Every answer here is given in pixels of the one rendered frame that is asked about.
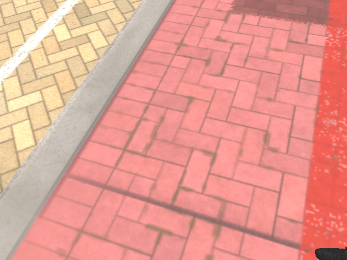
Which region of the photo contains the robot right hand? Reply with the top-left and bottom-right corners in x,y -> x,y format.
315,247 -> 347,260

